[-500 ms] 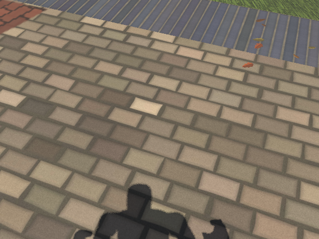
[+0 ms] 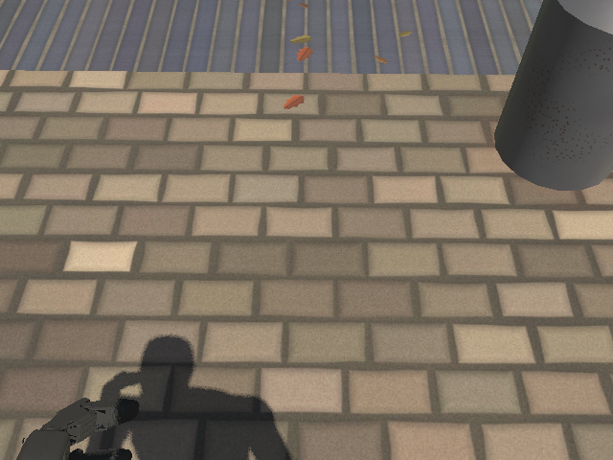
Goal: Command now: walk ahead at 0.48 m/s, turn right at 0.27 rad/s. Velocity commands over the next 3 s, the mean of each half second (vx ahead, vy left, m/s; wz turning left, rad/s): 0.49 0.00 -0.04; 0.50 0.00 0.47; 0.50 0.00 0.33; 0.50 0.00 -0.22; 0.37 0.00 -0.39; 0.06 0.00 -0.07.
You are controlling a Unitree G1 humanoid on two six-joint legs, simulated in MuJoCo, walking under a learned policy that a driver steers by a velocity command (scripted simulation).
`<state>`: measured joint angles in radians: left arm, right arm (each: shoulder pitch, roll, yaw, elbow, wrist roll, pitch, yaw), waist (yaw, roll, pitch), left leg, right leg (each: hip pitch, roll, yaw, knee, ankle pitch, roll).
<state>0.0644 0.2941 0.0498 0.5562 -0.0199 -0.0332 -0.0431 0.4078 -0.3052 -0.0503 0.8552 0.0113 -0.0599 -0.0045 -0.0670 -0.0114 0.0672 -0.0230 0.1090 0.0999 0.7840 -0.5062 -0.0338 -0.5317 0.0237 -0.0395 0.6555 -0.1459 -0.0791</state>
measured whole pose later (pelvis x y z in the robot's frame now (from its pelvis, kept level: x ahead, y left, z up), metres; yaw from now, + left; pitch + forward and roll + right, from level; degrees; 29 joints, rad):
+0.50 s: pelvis +0.30 +0.02 +0.01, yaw +2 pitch +2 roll -1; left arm 0.38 0.32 0.07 0.82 0.00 -0.04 0.01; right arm 0.08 -0.27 -0.02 0.69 0.02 -0.08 0.06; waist 0.05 0.02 0.02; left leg -0.52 0.00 0.03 0.52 -0.04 0.08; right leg 0.10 0.03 -0.05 0.35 -0.47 -0.02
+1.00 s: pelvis +0.60 +0.03 +0.01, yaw +18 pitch +2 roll +0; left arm 0.05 0.28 0.04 0.65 0.01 -0.12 -0.01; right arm 0.40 -0.32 -0.07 0.75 0.02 -0.03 -0.02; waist -0.08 0.00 0.01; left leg -0.11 -0.10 -0.24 0.59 -0.46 0.05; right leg -0.44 0.03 0.06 0.48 -0.07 0.00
